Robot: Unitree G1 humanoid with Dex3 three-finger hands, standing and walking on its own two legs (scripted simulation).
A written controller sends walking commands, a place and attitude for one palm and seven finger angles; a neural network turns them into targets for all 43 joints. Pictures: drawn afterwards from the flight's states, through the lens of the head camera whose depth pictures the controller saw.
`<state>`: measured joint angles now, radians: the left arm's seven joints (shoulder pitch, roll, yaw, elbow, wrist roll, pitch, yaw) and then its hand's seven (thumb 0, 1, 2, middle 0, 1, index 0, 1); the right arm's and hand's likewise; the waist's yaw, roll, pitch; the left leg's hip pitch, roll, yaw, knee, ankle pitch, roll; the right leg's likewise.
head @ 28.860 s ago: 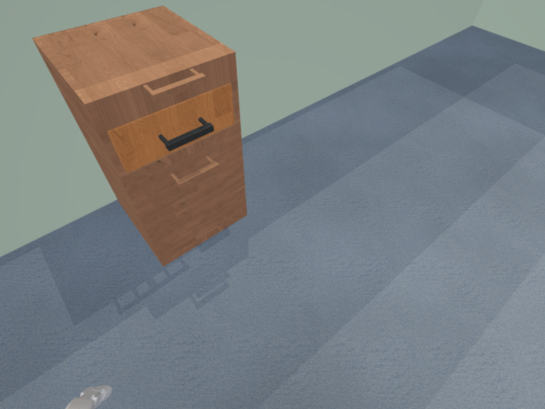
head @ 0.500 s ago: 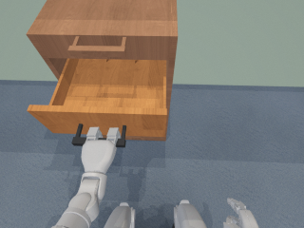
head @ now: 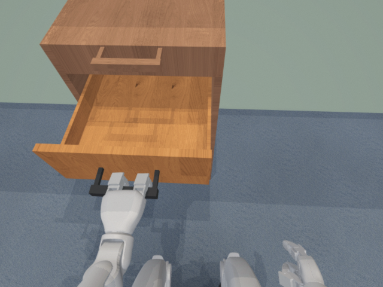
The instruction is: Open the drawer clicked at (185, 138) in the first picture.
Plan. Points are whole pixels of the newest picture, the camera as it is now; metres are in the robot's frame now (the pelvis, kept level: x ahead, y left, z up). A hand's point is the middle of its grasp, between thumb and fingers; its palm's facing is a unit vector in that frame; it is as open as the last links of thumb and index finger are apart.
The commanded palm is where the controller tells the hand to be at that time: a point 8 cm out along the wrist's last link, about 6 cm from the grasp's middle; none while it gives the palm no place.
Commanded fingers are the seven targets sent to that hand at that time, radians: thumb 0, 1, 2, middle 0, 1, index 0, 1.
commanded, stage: pull the drawer open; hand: left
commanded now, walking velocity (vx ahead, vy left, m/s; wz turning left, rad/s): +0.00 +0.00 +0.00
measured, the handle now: (126, 182) +0.35 +0.17 -0.05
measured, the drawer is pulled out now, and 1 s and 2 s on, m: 0.24 0.29 0.30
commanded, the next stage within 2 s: open the thumb to release the handle in 1.32 s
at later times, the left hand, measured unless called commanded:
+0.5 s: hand (129, 228) +0.25 +0.15 -0.07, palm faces -0.02 -0.09 -1.00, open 5.6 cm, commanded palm +0.21 +0.16 -0.03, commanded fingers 0.00 0.90 0.90 -0.40 -1.35 -0.40 -1.35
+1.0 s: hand (128, 238) +0.23 +0.15 -0.07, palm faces -0.02 -0.11 -0.99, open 5.7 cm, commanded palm +0.18 +0.16 -0.03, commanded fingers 0.00 0.90 0.90 -0.40 -1.35 -0.40 -1.35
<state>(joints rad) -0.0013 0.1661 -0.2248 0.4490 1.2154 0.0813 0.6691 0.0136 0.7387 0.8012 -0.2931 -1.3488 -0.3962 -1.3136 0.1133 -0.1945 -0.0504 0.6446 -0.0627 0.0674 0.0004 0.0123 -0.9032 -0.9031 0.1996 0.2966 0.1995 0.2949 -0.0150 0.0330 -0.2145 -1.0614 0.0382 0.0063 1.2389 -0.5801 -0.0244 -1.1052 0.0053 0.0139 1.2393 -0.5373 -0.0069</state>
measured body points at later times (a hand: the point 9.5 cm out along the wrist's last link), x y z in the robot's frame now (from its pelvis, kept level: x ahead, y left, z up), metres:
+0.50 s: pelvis +0.00 -0.01 -0.01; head +0.09 -0.03 +0.43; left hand +0.25 +0.15 -0.02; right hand +0.18 -0.23 -0.13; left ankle +0.00 +0.14 -0.63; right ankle +0.02 -0.12 -0.63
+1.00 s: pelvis +0.00 -0.01 -0.01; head +0.09 -0.04 +0.43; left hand +0.23 +0.15 -0.02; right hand +0.20 -0.23 -0.14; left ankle +0.00 +0.14 -0.63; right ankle +0.02 -0.12 -0.63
